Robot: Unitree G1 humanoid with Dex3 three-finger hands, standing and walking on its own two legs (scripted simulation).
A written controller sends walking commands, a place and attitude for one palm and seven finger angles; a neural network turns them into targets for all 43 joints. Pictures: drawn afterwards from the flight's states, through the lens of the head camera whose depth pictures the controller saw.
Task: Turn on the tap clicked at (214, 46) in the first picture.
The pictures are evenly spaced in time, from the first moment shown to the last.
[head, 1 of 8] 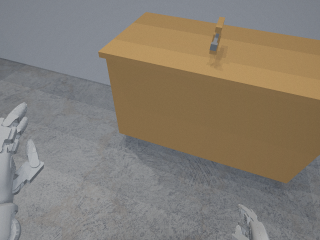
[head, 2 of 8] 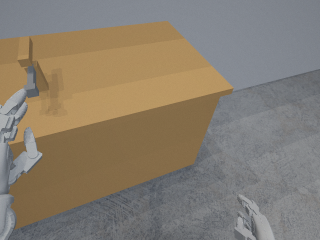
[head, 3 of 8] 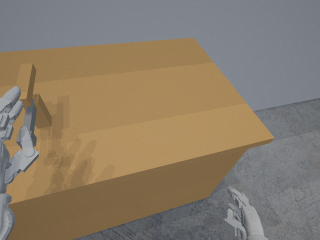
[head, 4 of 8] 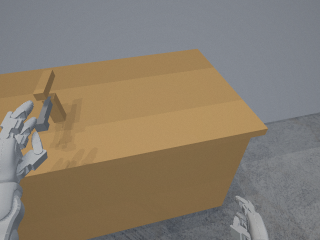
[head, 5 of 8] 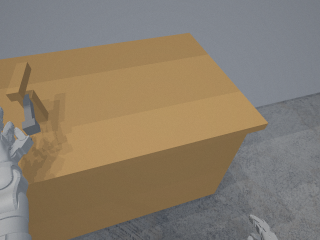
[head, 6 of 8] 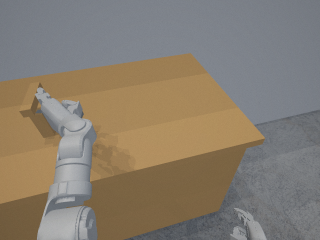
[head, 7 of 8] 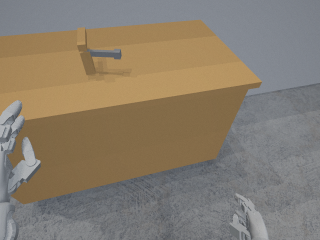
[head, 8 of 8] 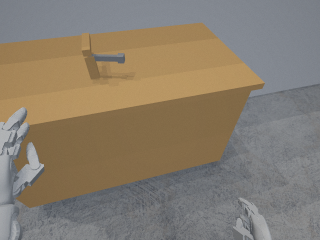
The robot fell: no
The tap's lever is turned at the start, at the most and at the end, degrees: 0 73 73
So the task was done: yes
